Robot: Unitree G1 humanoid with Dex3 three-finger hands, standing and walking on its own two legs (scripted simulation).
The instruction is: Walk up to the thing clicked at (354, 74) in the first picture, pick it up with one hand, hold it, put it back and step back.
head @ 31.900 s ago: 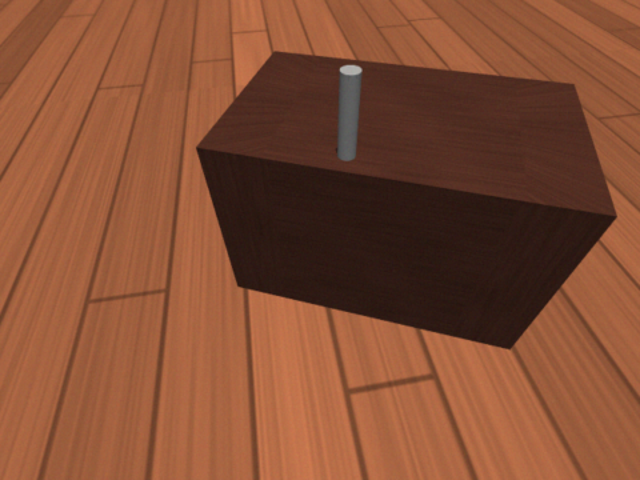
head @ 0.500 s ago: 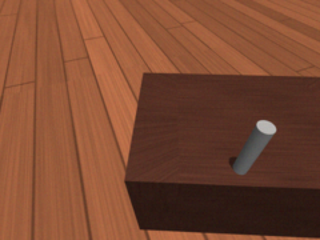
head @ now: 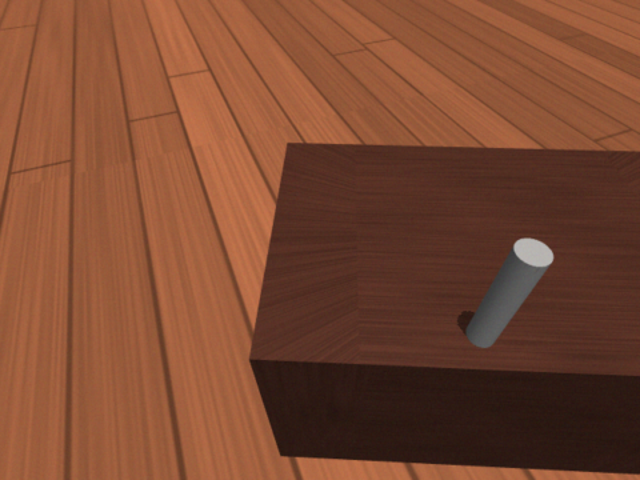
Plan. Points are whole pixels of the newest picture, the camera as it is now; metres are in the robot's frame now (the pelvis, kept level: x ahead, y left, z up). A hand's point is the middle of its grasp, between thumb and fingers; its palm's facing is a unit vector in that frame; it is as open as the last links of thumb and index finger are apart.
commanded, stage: stand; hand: right
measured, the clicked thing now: (503, 299) +0.38 -0.25 -0.02
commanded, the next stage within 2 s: none
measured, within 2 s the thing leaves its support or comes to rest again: neither
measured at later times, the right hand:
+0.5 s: hand out of the picture +0.08 -0.25 -0.15, palm faces -0.02 +0.94 -0.35, open 7.4 cm
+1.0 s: hand out of the picture +0.08 -0.25 -0.15, palm faces -0.02 +0.94 -0.34, open 7.4 cm
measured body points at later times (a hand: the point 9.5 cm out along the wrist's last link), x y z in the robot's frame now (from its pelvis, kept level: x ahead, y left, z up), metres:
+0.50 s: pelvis +0.00 +0.00 +0.00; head +0.01 +0.01 +0.45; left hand +0.08 +0.30 -0.14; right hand +0.08 -0.30 -0.13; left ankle +0.03 +0.13 -0.75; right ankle -0.04 -0.15 -0.75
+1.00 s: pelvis +0.00 +0.00 +0.00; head +0.01 +0.01 +0.45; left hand +0.07 +0.30 -0.14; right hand +0.08 -0.30 -0.13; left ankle +0.03 +0.13 -0.75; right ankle -0.04 -0.15 -0.75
